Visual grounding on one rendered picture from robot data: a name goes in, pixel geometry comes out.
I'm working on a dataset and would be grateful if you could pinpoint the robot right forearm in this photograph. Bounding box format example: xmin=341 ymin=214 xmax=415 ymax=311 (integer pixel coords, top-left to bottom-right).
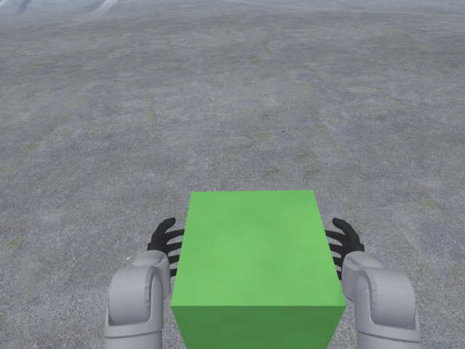
xmin=341 ymin=251 xmax=421 ymax=349

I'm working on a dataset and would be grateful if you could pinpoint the left robot hand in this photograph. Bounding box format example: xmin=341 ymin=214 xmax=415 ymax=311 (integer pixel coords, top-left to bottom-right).
xmin=147 ymin=217 xmax=185 ymax=277

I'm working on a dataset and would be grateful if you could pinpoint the robot left forearm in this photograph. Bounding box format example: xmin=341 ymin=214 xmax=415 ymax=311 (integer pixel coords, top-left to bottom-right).
xmin=103 ymin=250 xmax=171 ymax=349

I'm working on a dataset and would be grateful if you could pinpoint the right robot hand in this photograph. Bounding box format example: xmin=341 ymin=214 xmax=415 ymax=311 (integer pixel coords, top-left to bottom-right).
xmin=325 ymin=218 xmax=365 ymax=280

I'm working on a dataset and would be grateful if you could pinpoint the carton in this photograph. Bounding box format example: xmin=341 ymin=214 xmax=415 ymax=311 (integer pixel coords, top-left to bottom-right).
xmin=170 ymin=190 xmax=347 ymax=349

